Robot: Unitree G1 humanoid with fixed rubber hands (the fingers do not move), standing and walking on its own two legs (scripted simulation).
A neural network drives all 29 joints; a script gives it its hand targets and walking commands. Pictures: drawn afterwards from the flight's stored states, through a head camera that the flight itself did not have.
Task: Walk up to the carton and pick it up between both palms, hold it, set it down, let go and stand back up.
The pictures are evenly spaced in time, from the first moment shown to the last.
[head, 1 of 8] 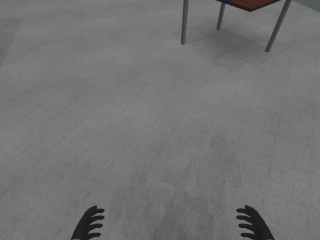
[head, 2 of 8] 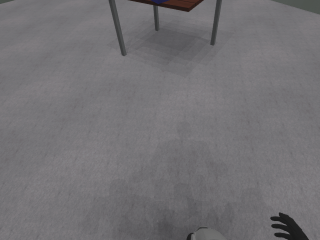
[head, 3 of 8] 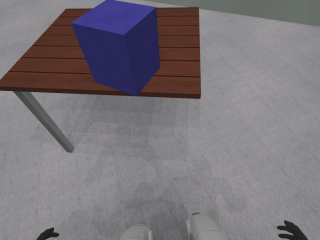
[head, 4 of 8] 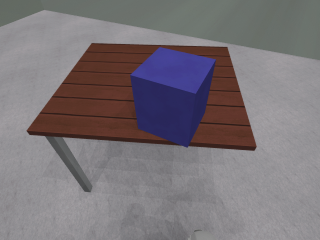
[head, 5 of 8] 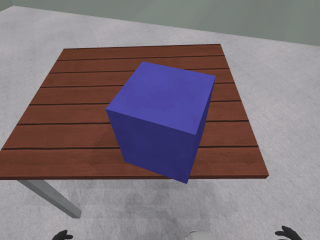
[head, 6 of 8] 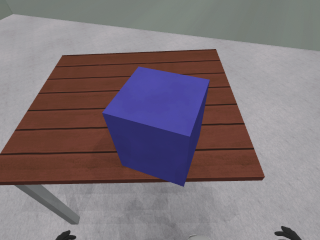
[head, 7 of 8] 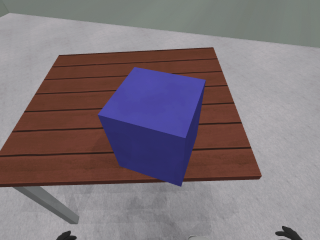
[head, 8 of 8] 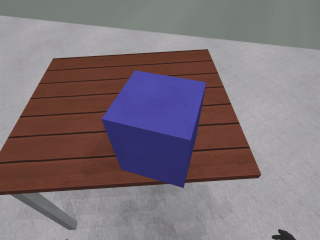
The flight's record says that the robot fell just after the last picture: no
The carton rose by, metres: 0.00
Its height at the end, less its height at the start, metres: +0.00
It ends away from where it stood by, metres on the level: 0.00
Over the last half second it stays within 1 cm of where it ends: yes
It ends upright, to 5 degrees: yes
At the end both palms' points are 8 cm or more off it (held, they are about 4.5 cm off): yes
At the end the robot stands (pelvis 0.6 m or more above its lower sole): yes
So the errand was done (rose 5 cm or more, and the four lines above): no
